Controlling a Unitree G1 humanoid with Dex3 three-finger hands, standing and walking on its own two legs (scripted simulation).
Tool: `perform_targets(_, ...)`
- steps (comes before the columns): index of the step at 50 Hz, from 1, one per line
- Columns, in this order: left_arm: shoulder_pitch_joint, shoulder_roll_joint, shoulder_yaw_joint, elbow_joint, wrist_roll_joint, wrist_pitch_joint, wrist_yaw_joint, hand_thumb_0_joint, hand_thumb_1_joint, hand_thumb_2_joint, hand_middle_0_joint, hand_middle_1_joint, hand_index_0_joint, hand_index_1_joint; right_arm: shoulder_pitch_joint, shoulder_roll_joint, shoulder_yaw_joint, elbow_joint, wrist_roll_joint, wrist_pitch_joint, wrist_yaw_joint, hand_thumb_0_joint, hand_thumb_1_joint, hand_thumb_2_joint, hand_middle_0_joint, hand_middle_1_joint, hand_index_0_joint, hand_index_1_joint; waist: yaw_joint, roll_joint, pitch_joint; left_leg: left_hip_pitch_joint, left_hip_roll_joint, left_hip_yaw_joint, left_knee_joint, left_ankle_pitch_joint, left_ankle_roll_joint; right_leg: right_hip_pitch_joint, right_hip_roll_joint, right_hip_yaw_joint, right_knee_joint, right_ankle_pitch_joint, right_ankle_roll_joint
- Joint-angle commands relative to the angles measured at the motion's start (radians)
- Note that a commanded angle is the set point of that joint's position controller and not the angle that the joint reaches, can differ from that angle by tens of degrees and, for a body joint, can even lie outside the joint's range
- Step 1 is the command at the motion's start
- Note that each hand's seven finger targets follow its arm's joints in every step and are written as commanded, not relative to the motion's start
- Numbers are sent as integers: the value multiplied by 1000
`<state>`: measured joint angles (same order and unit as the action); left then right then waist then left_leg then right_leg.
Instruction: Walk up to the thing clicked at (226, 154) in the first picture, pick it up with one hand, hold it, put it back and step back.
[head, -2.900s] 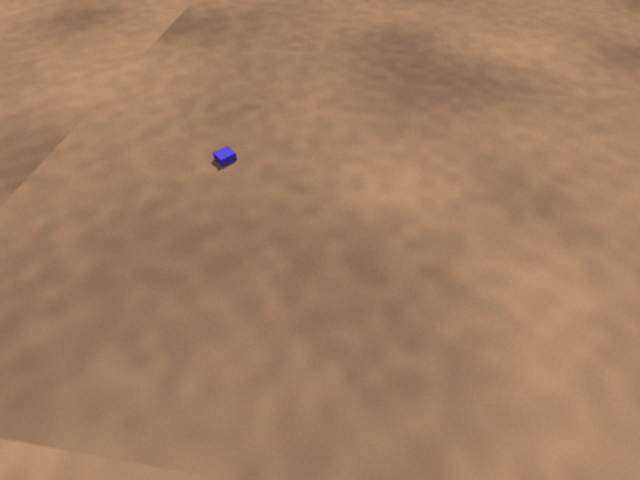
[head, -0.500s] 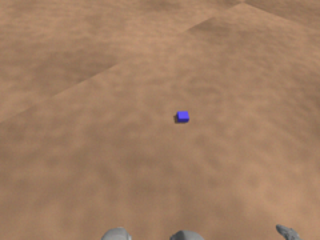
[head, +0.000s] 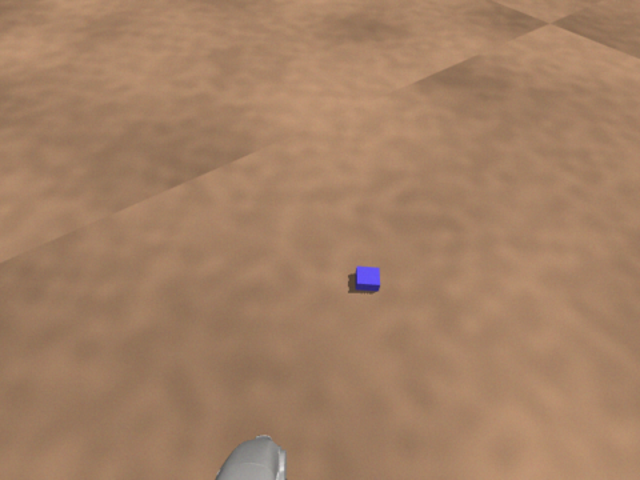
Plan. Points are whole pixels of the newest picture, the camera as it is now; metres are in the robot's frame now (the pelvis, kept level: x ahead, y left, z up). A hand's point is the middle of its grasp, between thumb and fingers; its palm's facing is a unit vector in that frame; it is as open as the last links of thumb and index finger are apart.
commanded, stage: walk up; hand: left
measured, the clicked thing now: (367, 278) +0.88 -0.13 -0.74
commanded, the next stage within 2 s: none
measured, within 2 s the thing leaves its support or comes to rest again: neither
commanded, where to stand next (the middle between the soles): +0.55 -0.45 m, yaw +7 degrees
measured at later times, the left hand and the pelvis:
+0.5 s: hand (249, 418) +0.22 +0.13 -0.16, palm faces +0.04 -0.91 -0.40, open 7.4 cm; pelvis +0.15 -0.18 -0.04, yaw +2 degrees
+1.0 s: hand (358, 339) +0.36 -0.03 -0.16, palm faces -0.01 -0.95 -0.31, open 7.4 cm; pelvis +0.29 -0.32 -0.01, yaw +3 degrees
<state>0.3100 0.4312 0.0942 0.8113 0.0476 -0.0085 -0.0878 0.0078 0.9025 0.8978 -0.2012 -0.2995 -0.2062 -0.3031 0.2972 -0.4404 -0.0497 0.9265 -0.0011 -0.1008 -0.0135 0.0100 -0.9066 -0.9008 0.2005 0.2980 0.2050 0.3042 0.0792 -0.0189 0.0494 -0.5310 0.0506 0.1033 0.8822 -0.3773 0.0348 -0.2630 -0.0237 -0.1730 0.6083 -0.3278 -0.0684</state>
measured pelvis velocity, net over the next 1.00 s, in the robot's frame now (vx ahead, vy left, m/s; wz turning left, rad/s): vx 0.29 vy -0.32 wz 0.05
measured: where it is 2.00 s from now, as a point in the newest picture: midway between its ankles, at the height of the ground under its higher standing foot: (482, 390)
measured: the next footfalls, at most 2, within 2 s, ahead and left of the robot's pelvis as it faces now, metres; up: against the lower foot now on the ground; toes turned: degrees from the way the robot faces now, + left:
left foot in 0.08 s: +0.17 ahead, +0.08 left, +0.00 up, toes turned +7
right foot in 0.44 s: +0.26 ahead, -0.33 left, +0.00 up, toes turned -3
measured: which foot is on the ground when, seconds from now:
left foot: up 0.00-0.06, down 0.08-0.44, up 0.46-0.72, down 0.74-1.00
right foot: down 0.00-0.10, up 0.12-0.42, down 0.44-0.74, up 0.76-1.00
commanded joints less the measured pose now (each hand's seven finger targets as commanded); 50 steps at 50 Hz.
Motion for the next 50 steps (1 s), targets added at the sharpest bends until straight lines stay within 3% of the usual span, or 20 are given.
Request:
perform_targets(1, -98, 227, 57, -131, -7, -15, 7, 0, 900, 900, -200, -300, -200, -300, 118, -191, -61, -52, 5, -31, -19, 0, -900, -900, 200, 300, 200, 300, -68, -69, -37, 190, -7, -2, -240, 161, 9, -32, -224, 220, -208, 39, -154)
perform_targets(3, -79, 174, 32, -149, -16, -10, 2, 0, 900, 900, -200, -300, -200, -300, 260, -230, -81, -22, -7, -41, -41, 0, -900, -900, 200, 300, 200, 300, -146, 67, -113, 530, -8, -58, -362, 233, 25, -178, -148, 125, 90, 216, -85)
perform_targets(5, -12, 129, 27, -159, -7, 1, 2, 0, 900, 900, -200, -300, -200, -300, 291, -373, -117, -76, -26, -37, -70, 0, -900, -900, 200, 300, 200, 300, -142, 225, -121, 662, 401, -771, -564, -98, 175, -536, 13, 142, 525, -203, 34)
perform_targets(6, -1, 256, 58, -136, -1, 21, 11, 0, 900, 900, -200, -300, -200, -300, 219, -400, -123, -107, 10, -31, -73, 0, -900, -900, 200, 300, 200, 300, -134, 75, -108, 573, 483, -873, -595, -208, 273, -538, -42, 257, 616, -215, 54)
perform_targets(12, 27, 231, 74, -69, -3, 36, -16, 0, 900, 900, -200, -300, -200, -300, 58, -319, -89, -107, -6, -38, -56, 0, -900, -900, 200, 300, 200, 300, -60, 112, 22, 192, 267, -327, -543, -69, 197, -358, -136, 254, 500, -40, 77)
perform_targets(15, -38, 211, 76, -84, -10, 39, -35, 0, 900, 900, -200, -300, -200, -300, 42, -363, -103, -105, -20, -42, -49, 0, -900, -900, 200, 300, 200, 300, -72, 193, 36, 126, 248, -274, -541, -171, 185, -306, -139, 225, 347, -52, 74)
perform_targets(19, 47, 218, 91, -37, -13, 39, -39, 0, 900, 900, -200, -300, -200, -300, -87, -389, -113, -105, -26, -24, -44, 0, -900, -900, 200, 300, 200, 300, 8, 223, -16, -44, 218, -184, -467, -320, 130, -22, -96, 107, 208, 18, 56)
perform_targets(21, 190, 255, 116, 25, -3, 27, -22, 0, 900, 900, -200, -300, -200, -300, -62, -292, -86, -91, -38, -4, -52, 0, -900, -900, 200, 300, 200, 300, 77, -43, -76, -125, 102, -55, -115, -325, 83, 157, -6, 54, 101, -63, 63)
perform_targets(22, 278, 310, 130, 40, 16, 19, -9, 0, 900, 900, -200, -300, -200, -300, -74, -190, -57, -98, -35, 6, -52, 0, -900, -900, 200, 300, 200, 300, 139, -328, -41, -267, 1, 46, 265, -276, 42, 177, -104, 265, -104, -293, 20)
perform_targets(23, 196, 376, 123, -19, 9, 2, 3, 0, 900, 900, -200, -300, -200, -300, -73, -168, -44, -132, -8, 3, -61, 0, -900, -900, 200, 300, 200, 300, 88, -422, 9, -425, -79, -57, 415, -260, 6, 121, -305, 741, -377, -413, -79)
perform_targets(24, 56, 409, 117, -69, -9, -3, 12, 0, 900, 900, -200, -300, -200, -300, -81, -230, -62, -122, -2, 0, -71, 0, -900, -900, 200, 300, 200, 300, 33, -301, 43, -378, 7, -151, 446, -184, 9, 50, -381, 855, -447, -490, -160)
perform_targets(28, -44, 299, 86, -65, -13, -10, 27, 0, 900, 900, -200, -300, -200, -300, 48, -257, -64, -4, 3, -17, -42, 0, -900, -900, 200, 300, 200, 300, -49, -201, 63, -152, 64, -74, 199, -98, 10, -81, -266, 488, -255, -247, -187)
perform_targets(32, -49, 264, 62, -92, -4, -14, 26, 0, 900, 900, -200, -300, -200, -300, 89, -221, -65, -9, 3, -23, -30, 0, -900, -900, 200, 300, 200, 300, -46, -184, 24, 17, 20, -28, -13, -41, 14, -79, -247, 395, -231, -24, -197)
perform_targets(35, -134, 217, 37, -134, -13, 1, 18, 0, 900, 900, -200, -300, -200, -300, 249, -217, -80, 32, -3, -37, -40, 0, -900, -900, 200, 300, 200, 300, -153, -55, -54, 431, -16, -38, -284, 210, 12, -269, -173, 242, -1, 42, -125)
perform_targets(36, -108, 161, 17, -145, -16, 2, 16, 0, 900, 900, -200, -300, -200, -300, 322, -273, -102, 41, -16, -41, -55, 0, -900, -900, 200, 300, 200, 300, -193, 88, -102, 601, 39, -158, -382, 147, 28, -367, -101, 172, 215, 65, -69)
perform_targets(37, -59, 93, 0, -161, -17, 2, 15, 0, 900, 900, -200, -300, -200, -300, 336, -367, -123, 13, -34, -43, -69, 0, -900, -900, 200, 300, 200, 300, -174, 275, -128, 700, 293, -612, -495, 5, 116, -562, 12, 156, 443, -147, -3)
perform_targets(38, -28, 193, 30, -140, -10, 23, 23, 0, 900, 900, -200, -300, -200, -300, 269, -391, -126, -44, -17, -38, -79, 0, -900, -900, 200, 300, 200, 300, -153, 104, -125, 614, 439, -841, -594, -192, 208, -574, -4, 254, 569, -191, 31)
perform_targets(39, -34, 271, 48, -123, -1, 35, 25, 0, 900, 900, -200, -300, -200, -300, 197, -397, -124, -60, 12, -33, -81, 0, -900, -900, 200, 300, 200, 300, -139, 25, -76, 522, 463, -833, -593, -194, 247, -569, -47, 315, 630, -185, 41)
perform_targets(45, 1, 216, 60, -69, -6, 37, 3, 0, 900, 900, -200, -300, -200, -300, 98, -315, -92, -66, -11, -44, -62, 0, -900, -900, 200, 300, 200, 300, -70, 135, 3, 272, 265, -310, -490, 197, 194, -395, -118, 256, 500, -29, 81)
perform_targets(50, -84, 207, 71, -93, -16, 44, -27, 0, 900, 900, -200, -300, -200, -300, 31, -378, -111, -81, -27, -35, -52, 0, -900, -900, 200, 300, 200, 300, -68, 210, 17, 115, 235, -229, -502, -148, 168, -242, -117, 187, 286, -24, 67)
